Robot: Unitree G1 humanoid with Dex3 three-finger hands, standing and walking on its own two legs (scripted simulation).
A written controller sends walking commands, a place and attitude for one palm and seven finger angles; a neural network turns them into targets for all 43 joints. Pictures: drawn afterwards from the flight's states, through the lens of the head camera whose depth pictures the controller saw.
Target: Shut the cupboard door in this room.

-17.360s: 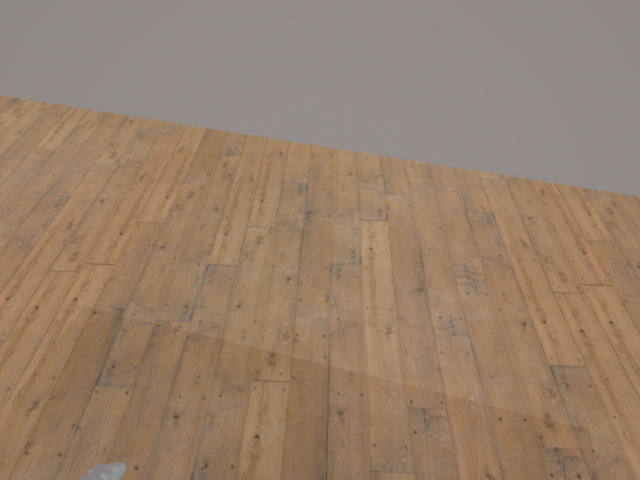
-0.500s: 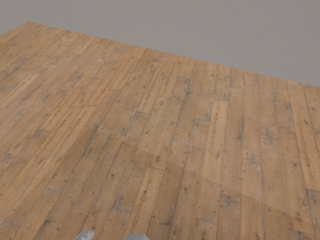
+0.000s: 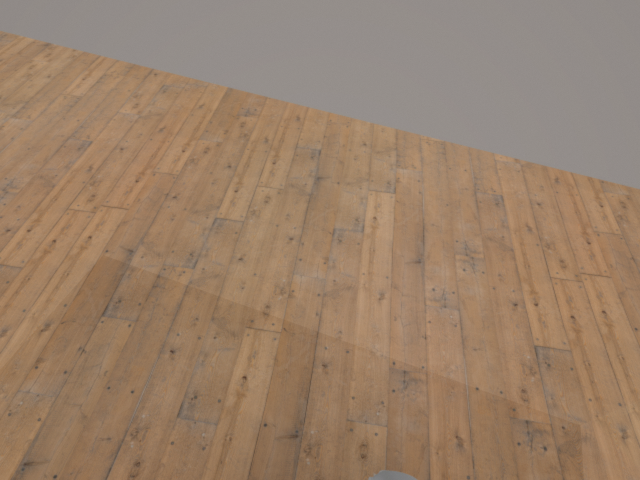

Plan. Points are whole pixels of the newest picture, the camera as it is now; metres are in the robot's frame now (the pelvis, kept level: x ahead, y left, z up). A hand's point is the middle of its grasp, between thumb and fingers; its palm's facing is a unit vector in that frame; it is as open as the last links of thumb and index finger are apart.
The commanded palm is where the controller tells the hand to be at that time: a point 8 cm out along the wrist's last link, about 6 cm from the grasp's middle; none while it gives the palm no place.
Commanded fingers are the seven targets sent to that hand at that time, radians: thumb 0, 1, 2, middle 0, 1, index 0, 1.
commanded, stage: turn or walk to find it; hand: left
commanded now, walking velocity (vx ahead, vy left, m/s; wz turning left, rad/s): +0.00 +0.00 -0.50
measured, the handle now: out of the picture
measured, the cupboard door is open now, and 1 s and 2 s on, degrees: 81 81 81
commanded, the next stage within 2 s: none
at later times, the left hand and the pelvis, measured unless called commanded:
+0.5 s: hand out of the picture +0.11 +0.16 -0.17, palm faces -0.22 -0.95 -0.22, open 7.4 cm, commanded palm none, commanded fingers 0.00 0.90 0.90 -0.20 -0.30 -0.20 -0.30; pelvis -0.02 -0.02 +0.00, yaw -14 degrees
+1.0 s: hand (243, 463) +0.16 +0.12 -0.16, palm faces -0.51 -0.83 -0.23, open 7.4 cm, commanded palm none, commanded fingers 0.00 0.90 0.90 -0.20 -0.30 -0.20 -0.30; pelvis -0.03 +0.00 +0.00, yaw -32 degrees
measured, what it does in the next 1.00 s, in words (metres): steps on the spot, turning right: right foot, then left foot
